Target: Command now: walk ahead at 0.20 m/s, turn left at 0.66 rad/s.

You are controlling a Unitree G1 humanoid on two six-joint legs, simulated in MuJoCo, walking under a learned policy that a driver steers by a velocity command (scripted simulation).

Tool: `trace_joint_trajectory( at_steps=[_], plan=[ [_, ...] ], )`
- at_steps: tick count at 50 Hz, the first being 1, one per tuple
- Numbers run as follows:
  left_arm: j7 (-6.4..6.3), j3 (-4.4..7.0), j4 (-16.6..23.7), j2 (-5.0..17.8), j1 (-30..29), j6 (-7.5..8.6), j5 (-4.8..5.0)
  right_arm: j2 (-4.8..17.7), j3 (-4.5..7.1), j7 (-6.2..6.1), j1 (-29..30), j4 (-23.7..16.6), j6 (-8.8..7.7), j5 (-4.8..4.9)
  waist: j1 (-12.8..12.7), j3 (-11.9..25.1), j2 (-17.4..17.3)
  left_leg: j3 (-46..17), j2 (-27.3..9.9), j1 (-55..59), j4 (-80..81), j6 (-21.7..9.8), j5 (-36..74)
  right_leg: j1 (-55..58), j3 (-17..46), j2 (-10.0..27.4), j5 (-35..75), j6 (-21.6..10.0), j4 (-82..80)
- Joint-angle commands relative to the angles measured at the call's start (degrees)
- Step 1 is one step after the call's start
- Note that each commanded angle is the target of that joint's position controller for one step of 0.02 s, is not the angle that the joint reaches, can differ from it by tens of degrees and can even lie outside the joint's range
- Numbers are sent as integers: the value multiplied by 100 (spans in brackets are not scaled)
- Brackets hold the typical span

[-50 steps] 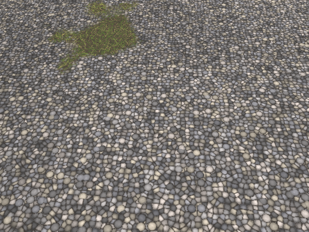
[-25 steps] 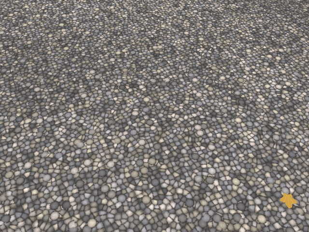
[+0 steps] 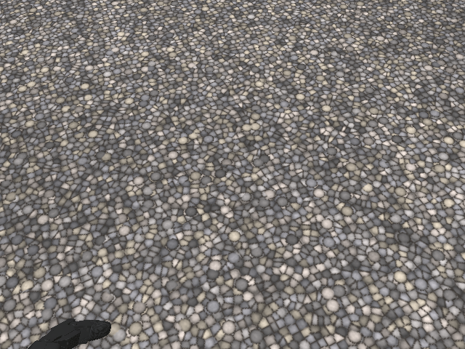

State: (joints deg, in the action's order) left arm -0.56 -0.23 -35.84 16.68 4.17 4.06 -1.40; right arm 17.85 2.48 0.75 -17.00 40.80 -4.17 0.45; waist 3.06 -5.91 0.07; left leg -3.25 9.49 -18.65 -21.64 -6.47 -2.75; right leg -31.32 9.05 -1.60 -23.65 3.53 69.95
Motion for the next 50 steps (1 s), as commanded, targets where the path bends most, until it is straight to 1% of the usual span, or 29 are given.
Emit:
trace_joint_trajectory(
  at_steps=[1,4,6,8,11,12,13,14,15,16,17,19,21,22,24,26,32,37,39,41,42,43,44,45,46,47,48,49,50],
  plan=[
    [-107,99,244,403,694,-40,-6,981,299,-116,371,-528,43,22,-583,978,-11,-1572,-1305,-12,352,-1017,3569,404,-313,-145,327,201,-1548],
    [-151,133,309,485,306,-135,90,1144,398,-256,279,-522,306,130,-469,1503,-306,-1670,-1095,-15,62,-575,2751,875,-224,-397,1427,284,-2461],
    [-146,155,425,502,-84,-163,117,1072,406,-333,230,-543,451,175,-336,1485,-508,-1950,-1013,122,-61,-341,1709,846,-72,-475,1722,277,-2946],
    [-118,206,479,556,-317,-137,138,970,412,-392,235,-618,551,146,-262,1340,-751,-2332,-1023,344,-180,-207,855,826,117,-470,1716,239,-3457],
    [-57,347,310,674,-2,6,162,779,404,-419,545,-818,617,143,-455,1178,-980,-2664,-877,422,-741,67,75,1506,170,-212,2236,-4,-4746],
    [-54,391,228,758,242,8,154,475,318,-376,330,-837,645,125,-392,1559,-461,-2352,-600,-39,-1486,223,-1858,2463,490,480,2359,-330,-5040],
    [-96,438,324,892,333,-108,141,133,214,-329,-313,-695,674,34,-162,1786,439,-1459,-49,-936,-2747,361,-3650,3399,1605,1567,1213,-819,-4954],
    [-74,487,250,1123,538,-165,-26,378,213,-236,-501,-1046,582,120,31,1648,1735,-989,-213,-2094,-3537,364,-3417,3415,3497,2340,-1558,-1434,-5787],
    [-82,532,365,1025,277,-124,75,769,284,-209,-289,-1001,495,151,-68,1119,1641,-627,-704,-2640,-4170,557,-2772,3121,3718,2294,-2518,-1557,-6017],
    [-122,508,386,865,191,-107,161,1092,380,-206,-63,-917,481,103,-200,831,1180,-462,-898,-2762,-4441,708,-2314,2864,2935,2019,-2117,-1338,-5928],
    [-150,506,388,844,254,-103,205,1079,402,-201,-131,-795,488,34,-214,890,814,-325,-1041,-2659,-4735,806,-2032,2784,2305,1734,-1702,-1113,-5841],
    [-162,515,219,890,598,-23,203,787,313,-130,69,-896,414,-18,-381,721,663,-29,-1286,-2857,-5172,851,-1550,2553,1445,1458,-1273,-1047,-5926],
    [-114,514,76,845,928,76,146,588,248,-103,229,-1016,361,32,-498,716,600,64,-1453,-3090,-5490,828,-1213,2537,1019,1379,-1162,-1069,-5952],
    [-37,480,-73,932,1272,9,-191,619,213,175,685,-1157,513,-514,-554,690,-40,23,-1242,-2872,-5395,755,-1081,2037,906,1490,-1236,-1107,-6175],
    [41,547,-115,1053,1175,23,-128,559,222,363,605,-1172,629,-353,-405,617,520,-100,-1242,-3022,-5299,759,-753,2075,551,1525,-1152,-1035,-6260],
    [76,545,-161,1034,1189,78,-69,635,256,390,566,-1096,672,-276,-364,556,680,-143,-1279,-3130,-5209,808,-459,2162,241,1631,-982,-1005,-6339],
    [25,613,-493,1118,1814,148,-77,587,233,498,1383,-1229,650,-275,-696,105,710,6,-1509,-3580,-4195,687,-465,3079,-618,2035,-719,-963,-6519],
    [-38,639,-790,1142,2182,76,-153,410,101,647,2204,-1463,571,-251,-954,-350,699,664,-1646,-3225,-2930,225,-1124,3632,-1642,2157,-140,-831,-6600],
    [-44,627,-924,1170,2245,16,-169,330,38,613,2265,-1474,554,-263,-880,-381,684,1081,-1417,-2706,-2459,-49,-1648,3754,-2130,2080,1312,-769,-6208],
    [-29,603,-1033,1304,2282,-28,-113,420,100,447,1224,-1126,492,-269,-279,379,630,1580,-507,-652,-2166,-365,-2223,3367,-2561,2017,5737,-771,-4451],
    [-15,561,-1018,1368,2141,-25,-20,529,214,362,-229,-650,405,-272,506,1093,446,1401,-159,1436,-1623,-538,-1549,2482,-2681,1923,6698,-754,-2846],
    [67,423,-811,1019,2199,31,19,1107,432,241,-1231,-281,375,-307,894,1845,-568,-41,-937,3630,-1106,-568,-2494,589,-2626,1535,4466,-609,-936],
    [171,297,-258,407,1874,118,23,1983,587,123,-1249,-334,377,-176,510,2493,-2308,-3536,-2704,4545,255,-826,-4245,-1284,-1792,534,-525,-363,1155],
    [122,358,-156,876,1040,139,2,1822,561,54,-1267,-489,330,-236,850,2403,-996,-3728,-2886,4265,674,-617,-3471,-1723,-829,610,-111,-521,1742],
    [89,368,-205,835,738,142,141,1547,482,-18,-1241,-221,277,-359,742,1472,-390,-2754,-2896,3632,417,-548,-1873,-2003,-769,686,401,-613,1789],
    [108,316,-382,673,1009,121,158,1174,377,-53,-983,-128,196,-395,347,920,4,-1952,-2696,2690,261,-359,-760,-1626,-647,887,731,-651,1240],
    [186,313,-556,578,1235,31,72,853,262,-46,-499,-90,132,-340,-14,680,37,-1228,-2302,2024,368,-123,-606,-1215,-496,1006,932,-675,780],
    [242,308,-740,463,1711,-86,55,708,183,-43,-305,-140,59,-283,-266,644,-410,-841,-2282,1555,479,20,-189,-774,-400,967,1132,-639,624],
    [284,330,-887,438,1841,-196,66,491,114,-18,-246,-75,-17,-228,-388,553,-423,-490,-2167,1385,583,202,243,-653,-369,955,1192,-619,529]
  ],
)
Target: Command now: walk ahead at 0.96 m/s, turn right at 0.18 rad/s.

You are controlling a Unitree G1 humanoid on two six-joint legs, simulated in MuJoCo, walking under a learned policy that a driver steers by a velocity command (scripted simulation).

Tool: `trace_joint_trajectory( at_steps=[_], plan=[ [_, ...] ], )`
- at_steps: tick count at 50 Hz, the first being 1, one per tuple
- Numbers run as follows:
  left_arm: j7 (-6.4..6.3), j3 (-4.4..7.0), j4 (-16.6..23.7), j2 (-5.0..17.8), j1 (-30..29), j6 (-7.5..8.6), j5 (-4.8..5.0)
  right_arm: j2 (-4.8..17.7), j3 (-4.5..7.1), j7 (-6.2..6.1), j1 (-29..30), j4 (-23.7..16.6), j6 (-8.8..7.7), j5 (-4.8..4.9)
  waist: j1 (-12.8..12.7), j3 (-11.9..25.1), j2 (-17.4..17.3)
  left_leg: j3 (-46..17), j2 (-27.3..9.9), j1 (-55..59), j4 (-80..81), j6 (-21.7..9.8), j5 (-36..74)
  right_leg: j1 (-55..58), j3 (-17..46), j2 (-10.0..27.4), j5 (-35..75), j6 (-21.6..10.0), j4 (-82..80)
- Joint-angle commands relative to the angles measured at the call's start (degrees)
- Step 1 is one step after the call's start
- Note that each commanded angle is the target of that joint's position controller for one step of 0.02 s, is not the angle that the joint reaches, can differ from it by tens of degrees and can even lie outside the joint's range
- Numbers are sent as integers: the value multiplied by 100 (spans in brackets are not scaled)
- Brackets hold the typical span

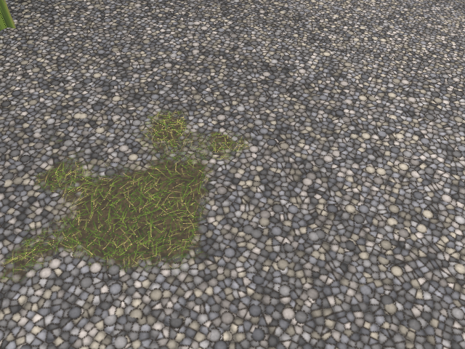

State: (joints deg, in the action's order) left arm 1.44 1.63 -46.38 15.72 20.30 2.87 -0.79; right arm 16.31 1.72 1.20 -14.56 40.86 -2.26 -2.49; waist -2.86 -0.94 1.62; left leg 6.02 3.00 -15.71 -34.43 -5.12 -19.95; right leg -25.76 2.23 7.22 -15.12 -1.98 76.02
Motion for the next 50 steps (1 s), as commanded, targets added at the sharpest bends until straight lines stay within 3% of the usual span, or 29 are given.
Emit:
trace_joint_trajectory(
  at_steps=[1,4,7,10,12,14,15,16,17,18,19,20,22,24,27,29,31,33,34,35,36,37,38,39,40,42,44,48,50],
  plan=[
    [133,152,115,461,201,-156,18,583,169,-52,-502,-20,-275,121,153,-81,-628,-1115,-1460,942,2060,142,2143,-1262,250,-7,395,-52,-167],
    [196,102,257,248,-512,-198,96,483,137,9,-555,134,-421,115,192,-624,-643,-88,-1125,739,2623,446,3360,-1552,-69,-212,1228,-130,-987],
    [246,27,399,229,-1156,-109,87,294,57,-53,-626,307,-473,125,239,-758,-532,621,-912,1156,2888,491,4631,-1581,-784,-452,1944,-341,-2064],
    [298,-42,466,241,-1149,-115,85,627,91,-242,-551,415,-507,163,-30,-425,-561,964,-1104,1642,2558,631,7220,-530,-1375,-864,2281,-614,-3243],
    [238,72,196,594,-182,-213,95,1029,213,-414,-326,384,-413,119,-611,227,-854,934,-1329,2076,1382,712,8952,576,-1493,-1234,1897,-740,-3253],
    [124,361,-452,1170,2089,-299,50,1259,312,-479,487,150,-211,32,-1787,961,-784,696,-1447,1312,-1601,629,8935,2685,-958,-1265,1150,-1170,-3360],
    [28,504,-648,1314,2676,-300,138,1076,304,-379,882,150,-134,92,-2109,830,-26,810,-628,259,-4416,557,4978,3507,-349,-951,1168,-1613,-4126],
    [-25,462,-754,1179,1961,-349,174,-10,-20,-206,1147,-139,-231,-75,-1199,-161,1387,307,438,-1966,-6453,481,-735,3373,483,-891,1708,-1708,-3590],
    [-54,419,-358,1333,1050,-322,47,-313,-168,-144,220,-658,-325,62,-84,603,1493,-897,355,-3341,-7001,603,-999,3979,3133,-79,966,-2647,-4477],
    [-109,451,-73,1215,718,-308,-12,63,-220,-92,111,-734,-496,-49,-78,771,796,-1385,91,-3575,-6369,451,-713,3784,4711,563,-1573,-2711,-6136],
    [-138,404,-33,890,487,-269,-71,489,-145,-70,313,-607,-550,-82,124,86,-372,-1410,-254,-3383,-5619,423,-212,2811,4684,542,-2417,-2358,-6678],
    [-135,376,-60,860,321,-193,-51,561,-136,-89,541,-617,-499,-175,337,-310,-791,-1369,-438,-3060,-5044,501,-93,1936,4272,358,-2047,-2137,-6691],
    [-164,350,-56,908,223,26,0,496,-211,-119,644,-622,-221,-247,568,-682,-931,-1253,-775,-2384,-4034,751,-26,661,3314,-143,-1183,-1960,-6746],
    [-141,383,-9,1024,168,169,29,422,-275,-88,1134,-818,-113,-179,454,-783,-772,-917,-923,-1759,-2773,939,583,-98,2504,-583,-217,-1872,-6928],
    [-81,453,-52,1009,400,204,115,133,-386,-28,1988,-1144,-125,31,-62,-642,-346,-661,-808,-1219,-912,961,2047,132,1940,-963,1031,-1447,-6767],
    [-33,515,-85,1097,623,189,141,117,-381,-30,2193,-1231,-146,99,-349,-360,-95,-547,-556,-1086,-269,875,2562,840,1999,-904,1959,-1258,-6536],
    [-54,560,-79,1152,660,165,110,222,-339,-51,2263,-1303,-189,111,-406,-201,100,-620,-409,-956,285,786,2483,1491,2085,-786,2655,-1115,-6156],
    [-101,603,-2,1301,472,171,82,550,-191,-123,1701,-1151,-241,101,-106,252,171,-716,-151,-60,670,689,1989,1902,2182,-754,3806,-858,-5333],
    [-87,642,44,1510,289,185,40,855,-48,-190,899,-944,-273,135,353,789,151,-737,-80,796,627,611,1452,1974,2117,-796,4309,-734,-4394],
    [-65,650,152,1562,-130,232,28,1133,100,-280,-371,-645,-307,121,1122,1362,103,-897,-392,2195,464,506,1086,1347,1977,-984,3969,-619,-3025],
    [-80,457,356,846,-309,307,6,1555,281,-404,-1741,-408,-327,-34,1551,2145,-646,-2099,-1671,3576,448,376,-1039,413,1501,-1256,1514,-646,-1127],
    [-58,213,772,112,360,295,319,1977,364,-363,-1196,-479,-297,-213,701,2800,-2799,-5631,-3216,4428,1855,-243,-2513,-1271,821,-1746,-1437,-419,335],
    [-132,193,583,604,114,155,150,1469,386,-315,-439,-596,-222,-163,662,1988,-1864,-5749,-2952,3648,2123,-385,-3574,-2020,551,-1096,-762,-511,691],
    [-86,266,573,872,-419,80,3,901,254,-291,-117,-635,-193,-95,739,1222,-990,-4493,-2590,2890,1987,-263,-2778,-2050,367,-829,-281,-485,455],
    [-7,284,601,871,-675,31,-50,652,194,-259,-140,-472,-184,-95,693,723,-408,-3512,-2331,2213,1976,-165,-1456,-1891,297,-632,-73,-439,176],
    [182,212,834,575,-998,-106,-162,476,133,-250,-550,-27,-249,-55,550,256,-632,-2296,-1993,1580,2090,30,-178,-1810,295,-349,-24,-383,-57],
    [266,106,1072,328,-1249,-239,-143,285,95,-153,-765,251,-361,73,422,47,-694,-1632,-1947,1433,2229,139,679,-2092,230,-184,90,-378,-48],
    [361,-11,1542,349,-1872,-296,-100,455,117,-96,-541,373,-521,72,156,-337,-689,-230,-1758,843,2672,237,2119,-2018,-53,-134,1148,-341,-820],
    [427,-42,1671,431,-2342,-306,-102,571,141,-111,-650,494,-546,63,208,-677,-430,373,-1584,827,2937,338,2570,-1794,-477,-225,1504,-427,-1790]
  ],
)
Over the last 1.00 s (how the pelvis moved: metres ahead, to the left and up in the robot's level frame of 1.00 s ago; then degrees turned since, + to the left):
0.37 0.26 -0.01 48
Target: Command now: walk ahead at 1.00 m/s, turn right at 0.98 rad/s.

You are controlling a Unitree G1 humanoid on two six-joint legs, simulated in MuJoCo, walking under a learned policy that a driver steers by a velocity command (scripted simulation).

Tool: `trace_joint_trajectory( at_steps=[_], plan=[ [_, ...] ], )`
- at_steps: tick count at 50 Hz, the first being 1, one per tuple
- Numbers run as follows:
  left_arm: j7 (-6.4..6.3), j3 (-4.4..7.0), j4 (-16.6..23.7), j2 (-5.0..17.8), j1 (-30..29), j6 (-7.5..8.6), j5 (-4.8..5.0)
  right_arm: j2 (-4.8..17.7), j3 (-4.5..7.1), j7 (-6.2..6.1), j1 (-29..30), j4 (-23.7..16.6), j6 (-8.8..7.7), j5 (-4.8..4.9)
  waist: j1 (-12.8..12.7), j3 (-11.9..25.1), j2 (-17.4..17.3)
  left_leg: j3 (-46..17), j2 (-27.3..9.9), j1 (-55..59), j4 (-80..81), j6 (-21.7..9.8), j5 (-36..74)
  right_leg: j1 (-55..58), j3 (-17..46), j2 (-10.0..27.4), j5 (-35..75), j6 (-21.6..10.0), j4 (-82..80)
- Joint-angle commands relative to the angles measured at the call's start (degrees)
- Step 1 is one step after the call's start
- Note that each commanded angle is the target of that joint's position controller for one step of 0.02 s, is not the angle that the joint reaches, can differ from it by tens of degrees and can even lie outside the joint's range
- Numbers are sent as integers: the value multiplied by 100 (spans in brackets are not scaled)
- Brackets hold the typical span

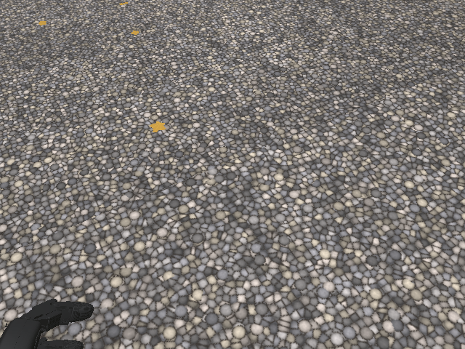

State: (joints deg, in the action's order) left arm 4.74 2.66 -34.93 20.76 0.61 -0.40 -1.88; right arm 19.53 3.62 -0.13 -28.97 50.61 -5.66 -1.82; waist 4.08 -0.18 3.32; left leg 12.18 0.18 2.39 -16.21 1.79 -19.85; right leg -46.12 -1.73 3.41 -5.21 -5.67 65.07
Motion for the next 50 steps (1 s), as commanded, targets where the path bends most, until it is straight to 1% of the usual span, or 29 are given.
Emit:
trace_joint_trajectory(
  at_steps=[1,3,5,7,8,9,10,11,13,15,19,21,23,25,27,28,30,31,32,33,35,37,40,42,44,47,48,49,50],
  plan=[
    [137,-170,558,-99,-617,32,2,295,-39,8,584,-389,-196,-3,-373,-883,-494,14,-1191,-880,1143,-274,3024,422,-393,38,571,-136,-1147],
    [167,-213,568,-168,-804,62,9,521,-2,-45,300,-298,-160,-25,-365,-840,-567,384,-1172,-523,798,-139,5309,1077,-880,-319,464,-378,-1829],
    [91,-153,384,-12,-371,86,10,845,71,-155,94,-286,-34,-6,-672,-359,-894,441,-1320,63,-253,-59,7831,1788,-1134,-790,4,-554,-2030],
    [-46,59,-142,397,1433,122,19,1157,156,-215,458,-440,154,-26,-1610,532,-1081,254,-1604,-357,-2599,-172,8511,3800,-812,-1063,-520,-839,-2170],
    [-186,258,-574,677,2605,155,43,1105,155,-157,682,-570,207,-57,-2027,988,-834,187,-1472,-1458,-4468,-228,6906,5507,-316,-1041,-628,-1042,-2678],
    [-354,463,-632,1081,2281,76,223,589,75,-30,804,-762,196,-111,-1498,738,493,154,-313,-3213,-6638,-100,422,6295,1099,-241,-910,-1243,-2996],
    [-354,552,-320,1710,2030,-33,-23,465,-8,-27,666,-1515,83,49,-1050,1690,1036,-887,187,-5266,-8357,151,-942,7785,4283,1057,-946,-2496,-3872],
    [-469,513,-262,1334,2334,-48,-28,599,-57,-32,1179,-1583,-64,49,-1318,1713,-254,-1612,-197,-5573,-7990,28,-322,7460,4600,1260,-1327,-2251,-4687],
    [-566,327,-577,643,1883,157,4,412,-140,-48,1056,-1323,-50,25,-575,209,-1038,-1497,-760,-4873,-6672,-88,56,5192,3470,1016,-832,-1684,-5058],
    [-594,136,-594,238,1536,416,7,210,-205,14,743,-1076,220,-138,-131,-83,-1064,-1554,-977,-3909,-6104,-53,-138,3714,2579,675,-99,-1439,-5210],
    [-412,119,-985,217,1945,708,99,-55,-279,171,1805,-1381,362,26,-342,-838,-536,-1322,-1105,-4152,-4337,-212,1029,3049,1093,195,856,-959,-5880],
    [-370,100,-994,202,1871,801,106,-124,-303,260,2125,-1419,303,115,-427,-806,-529,-1128,-869,-3727,-3212,-442,2215,3111,294,-111,1544,-571,-6047],
    [-384,74,-1148,240,2216,908,174,-214,-312,352,2474,-1458,257,207,-631,-738,-509,-798,-578,-3278,-2505,-680,3216,3478,-4,95,2416,-294,-6441],
    [-443,76,-1195,392,2193,920,144,-144,-281,362,2320,-1323,262,237,-528,-496,-336,-626,-192,-3207,-2204,-827,3351,4418,-368,195,4082,-16,-6212],
    [-583,100,-1274,545,2392,847,60,56,-227,358,2249,-1271,251,117,-445,-293,50,-267,204,-3082,-2065,-973,2663,5277,-548,449,6341,234,-5415],
    [-669,124,-1274,626,2327,762,-17,214,-162,337,1913,-1149,284,62,-227,-66,268,-202,415,-2747,-2046,-1049,2266,5516,-628,554,7014,327,-4779],
    [-795,190,-1077,821,1736,536,-177,713,89,271,-269,-485,358,54,914,835,342,-407,695,-763,-2045,-1329,1488,5026,-676,629,7424,393,-1846],
    [-772,207,-969,830,1277,520,-112,996,272,188,-1266,-253,405,64,1546,993,-100,-1106,317,420,-1687,-1709,1093,3794,-849,6,4967,396,886],
    [-622,-37,-522,-196,1746,682,34,1449,382,142,-674,-268,472,11,309,1169,-2371,-3971,-1165,2411,-1764,-2656,1810,465,-219,-1093,-2326,830,3361],
    [-626,-139,-238,50,1570,799,62,1389,417,130,-231,-571,489,99,459,1959,-1197,-5674,-1598,2584,-644,-3102,857,-307,785,-927,-2046,673,3643],
    [-550,-203,-108,169,1117,904,-2,657,262,48,104,-486,495,107,-35,449,181,-4995,-1365,497,160,-2465,7,-61,880,-235,-1281,449,2191],
    [-504,-269,-28,50,1100,632,-206,479,158,11,376,-492,376,88,-524,-204,248,-4213,-799,-1151,328,-2175,142,506,780,29,-1487,559,1403],
    [-445,-369,303,-23,640,356,-209,657,163,59,620,-613,165,156,-654,-686,-150,-3474,-230,-2731,769,-2125,563,1094,355,219,-1182,776,-300],
    [-407,-429,481,-99,104,422,-94,665,188,67,617,-624,117,207,-487,-806,-392,-3129,43,-3025,622,-1895,2068,1636,167,146,150,837,-1629],
    [-428,-462,502,-268,-55,476,-29,723,240,89,345,-534,166,321,-197,-492,-465,-2823,268,-2643,18,-1470,3967,2211,-113,-269,1229,761,-2600],
    [-456,-446,529,-264,53,539,-82,855,312,26,67,-500,411,316,12,41,-769,-2964,366,-1900,-916,-1067,5112,2893,-112,-790,1322,622,-2970],
    [-252,-477,128,-512,1315,557,-57,514,106,421,89,-506,-102,-709,-558,1000,-982,-2378,910,-3389,-1465,-529,3902,5606,545,-608,2202,796,-2877],
    [-276,-86,-661,379,4186,504,-139,806,174,692,1617,-1183,-314,-956,-2184,1283,-235,-2675,1157,-5395,-2698,-375,4523,8445,46,-587,2306,649,-1509],
    [-279,24,-1381,673,6379,494,-287,42,-7,866,2340,-1599,-474,-500,-3036,1994,1438,-2413,1782,-5356,-5981,-219,-518,8713,850,631,3267,-368,-2142]
  ],
)
Over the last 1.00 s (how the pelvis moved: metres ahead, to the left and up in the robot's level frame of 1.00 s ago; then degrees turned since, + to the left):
0.87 -0.15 0.01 -49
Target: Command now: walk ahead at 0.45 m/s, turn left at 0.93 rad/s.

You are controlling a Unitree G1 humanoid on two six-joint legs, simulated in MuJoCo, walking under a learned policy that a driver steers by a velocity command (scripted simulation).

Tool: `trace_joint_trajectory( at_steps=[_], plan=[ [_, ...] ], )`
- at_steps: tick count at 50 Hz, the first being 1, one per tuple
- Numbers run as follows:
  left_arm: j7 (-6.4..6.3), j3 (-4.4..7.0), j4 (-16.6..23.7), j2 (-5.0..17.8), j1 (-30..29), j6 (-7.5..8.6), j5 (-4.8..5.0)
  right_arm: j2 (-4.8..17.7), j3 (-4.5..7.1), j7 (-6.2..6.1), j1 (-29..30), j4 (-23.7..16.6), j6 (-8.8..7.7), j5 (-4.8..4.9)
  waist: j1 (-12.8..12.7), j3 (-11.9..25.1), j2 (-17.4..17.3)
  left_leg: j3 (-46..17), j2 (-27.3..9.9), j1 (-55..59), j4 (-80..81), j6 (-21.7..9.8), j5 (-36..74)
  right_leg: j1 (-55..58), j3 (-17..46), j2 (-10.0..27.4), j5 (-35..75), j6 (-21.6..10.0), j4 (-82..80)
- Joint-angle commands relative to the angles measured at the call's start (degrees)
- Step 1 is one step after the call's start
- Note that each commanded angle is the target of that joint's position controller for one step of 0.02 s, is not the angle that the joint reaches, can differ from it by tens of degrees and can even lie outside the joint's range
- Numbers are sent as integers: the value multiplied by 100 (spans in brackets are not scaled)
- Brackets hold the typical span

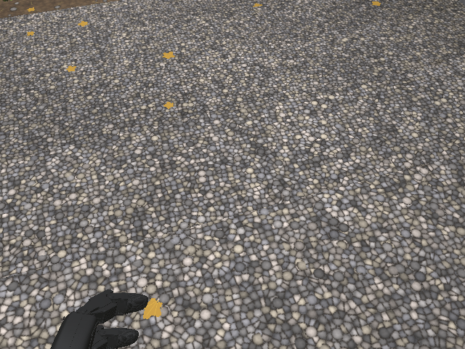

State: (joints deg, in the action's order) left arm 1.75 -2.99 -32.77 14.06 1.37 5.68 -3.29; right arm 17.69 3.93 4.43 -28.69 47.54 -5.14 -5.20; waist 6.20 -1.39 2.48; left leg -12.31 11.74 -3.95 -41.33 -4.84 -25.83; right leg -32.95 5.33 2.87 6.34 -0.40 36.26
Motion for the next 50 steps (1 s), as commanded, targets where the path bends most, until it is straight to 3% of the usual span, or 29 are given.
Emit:
trace_joint_trajectory(
  at_steps=[1,2,3,6,8,9,10,12,15,19,21,22,24,25,26,27,28,30,31,34,38,41,42,43,45,46,47,48,50],
  plan=[
    [175,399,-984,1282,4980,-3,-177,-819,-300,454,-32,-981,-615,274,-1358,2857,1060,25,236,-4760,-4752,411,-1314,7049,2415,2657,5365,-2519,-23],
    [166,568,-770,1556,4028,14,-104,-140,-198,383,377,-918,-516,254,-1416,1512,963,367,-275,-5650,-5545,605,-1061,5783,3378,2621,3273,-2782,-496],
    [80,409,-552,945,3111,18,166,403,-115,195,987,-905,-429,198,-1395,1053,485,563,-804,-5239,-5269,603,-525,4272,2512,2372,2525,-2330,-795],
    [-231,-17,-445,-315,1302,80,157,45,-324,-262,1209,-1041,-228,-282,-306,749,274,500,-1834,-3699,-3413,961,-54,1672,1245,1681,430,-1429,-1361],
    [-517,352,-464,664,1002,210,64,-534,-602,-25,1091,-1158,-37,-232,-178,539,4,1132,-1871,-2623,-2416,1042,279,691,116,1292,506,-1160,-1609],
    [-598,457,-358,870,931,225,-321,-658,-696,166,621,-1056,5,-191,-172,598,89,1124,-1661,-1640,-3602,891,1673,-226,-342,1219,348,-1098,-1289],
    [-630,453,-261,882,830,280,-408,-369,-599,289,571,-1132,6,-126,-80,477,-207,1120,-1621,-1737,-3667,802,1971,-400,-617,1183,111,-1055,-1139],
    [-816,398,-487,772,1656,398,-107,342,-353,388,1636,-1532,50,-218,-735,118,49,529,-2126,-4072,-2769,588,3119,1686,-508,1389,-1209,-829,-455],
    [-966,222,-1108,366,3554,314,53,116,-323,338,2979,-1806,73,-415,-1717,-203,170,1078,-2286,-5827,-756,341,3890,3489,-32,1625,-2480,-667,485],
    [-435,276,-1205,894,3248,405,-260,205,-205,340,2838,-1320,380,-82,-1378,-977,66,2001,-1747,-2069,534,450,5525,229,-925,1428,-4560,-359,-134],
    [-415,411,-1337,1251,2934,374,-8,397,-109,330,2930,-1285,446,-185,-1191,-1212,-237,1735,-1960,-2288,1268,342,4736,1027,-720,1729,-4727,-177,81],
    [-438,436,-1557,1254,3020,319,42,402,-92,296,2680,-1129,405,-234,-1131,-1197,-384,1581,-2045,-2228,1896,205,4797,1617,-697,1755,-4646,6,528],
    [-264,423,-1750,1293,2691,122,-240,970,251,67,954,-442,180,-84,-396,-385,-653,1926,-1601,-160,2493,-62,5992,1871,-1462,1208,-3369,277,2436],
    [-114,349,-1746,1019,2710,21,-381,1493,527,-102,31,-101,136,-85,-61,401,-1120,1766,-1550,2019,2188,-445,6184,914,-1684,660,-3429,565,3908],
    [-32,148,-1348,-47,3403,31,-316,1931,596,-196,-765,-285,208,-46,-495,2645,-2181,643,-2250,4581,155,-1690,8546,-52,-1358,-26,-5796,913,6357],
    [62,161,-926,280,2793,78,-37,1683,516,-148,-1052,-278,243,-90,4,3045,-1827,-766,-3018,5130,184,-2229,8520,-1285,-666,-247,-5713,1100,7508],
    [61,296,-497,790,1451,219,178,1398,417,-95,-718,-358,140,-53,303,1823,-1286,-871,-3056,3936,612,-1971,7783,-2377,-429,-159,-5585,1019,7743],
    [-187,334,-272,1032,1335,304,152,840,158,86,730,-718,-56,345,-508,963,-305,-1202,-3334,1002,1190,-1888,5583,-2341,78,329,-4649,872,6169],
    [-423,531,-748,1090,1416,-247,194,1041,274,-305,1155,-769,473,853,-723,-263,-58,-1534,-3452,-154,1677,-1738,6470,-2103,-268,341,-3699,509,5611],
    [-434,360,-662,511,1602,-736,244,975,205,-499,1275,-906,674,485,-1007,188,-430,-858,-2445,-2055,1807,-1235,5928,-55,-339,29,-2179,498,3274],
    [-365,313,-773,267,1623,-666,313,538,96,-436,1631,-1066,585,511,-992,1158,-869,-186,-2029,-2348,1643,-681,4750,1562,-418,-72,-1036,284,1898],
    [-326,387,-720,355,1088,-781,229,272,-32,-379,1509,-969,623,496,-761,632,-954,-387,-2125,-2840,2009,-490,2348,2256,-424,-36,-1228,109,1014],
    [31,457,-857,677,1539,-737,95,476,-104,-143,2016,-1076,260,133,-1313,-814,194,-1163,-2724,-4112,1891,-614,355,2225,296,474,-721,446,1190],
    [104,583,-892,710,1700,-671,145,329,-104,-132,2062,-1069,140,427,-1364,-253,137,-1004,-2500,-3898,1671,-458,-45,2703,-57,351,-1440,515,688],
    [74,859,-513,1466,1009,-480,34,172,-52,-352,211,-812,124,633,-330,403,508,-328,-1718,-2794,766,-164,-610,2315,441,311,-389,-699,-72],
    [-19,696,-385,1040,984,-571,215,529,48,-510,1234,-1088,503,399,-614,719,333,1199,-770,-2905,-654,427,-229,2426,2269,1283,84,-922,-1399],
    [-23,922,-269,1508,1189,-324,116,317,40,-564,1710,-1665,400,342,-819,526,1678,798,-352,-4173,-1247,771,-1395,2647,3701,1094,-2512,-1531,-2233],
    [-105,887,-351,1164,1399,-234,143,304,27,-722,1731,-1462,391,277,-947,681,762,175,-509,-4632,-1860,958,-1056,3217,4058,1151,-4057,-1363,-2412],
    [-126,873,-246,956,906,-190,123,191,-17,-837,1842,-1410,320,218,-735,463,321,0,-778,-4474,-2587,1094,-49,2419,3553,1035,-4048,-1204,-2333]
  ],
)
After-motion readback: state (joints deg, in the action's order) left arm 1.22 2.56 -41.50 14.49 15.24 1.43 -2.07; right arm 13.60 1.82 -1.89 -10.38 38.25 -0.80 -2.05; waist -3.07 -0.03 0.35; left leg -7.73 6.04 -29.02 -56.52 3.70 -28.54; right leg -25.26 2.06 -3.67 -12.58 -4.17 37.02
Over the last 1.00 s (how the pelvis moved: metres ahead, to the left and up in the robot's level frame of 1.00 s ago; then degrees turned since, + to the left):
0.96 -0.09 -0.02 13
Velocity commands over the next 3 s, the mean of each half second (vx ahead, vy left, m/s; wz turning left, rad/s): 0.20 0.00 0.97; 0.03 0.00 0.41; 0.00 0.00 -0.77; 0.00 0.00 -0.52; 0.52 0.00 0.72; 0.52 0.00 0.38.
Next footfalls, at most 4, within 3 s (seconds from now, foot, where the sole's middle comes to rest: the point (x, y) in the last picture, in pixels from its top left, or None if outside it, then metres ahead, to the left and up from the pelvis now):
0.50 left None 0.37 0.21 -0.93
0.86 right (197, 348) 0.54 0.07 -0.93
1.42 left None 0.43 0.22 -0.93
1.88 right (225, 348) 0.53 -0.02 -0.93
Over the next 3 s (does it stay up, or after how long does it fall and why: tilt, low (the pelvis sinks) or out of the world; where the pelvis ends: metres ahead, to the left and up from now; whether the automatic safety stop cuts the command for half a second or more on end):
stays up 0.83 0.43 -0.20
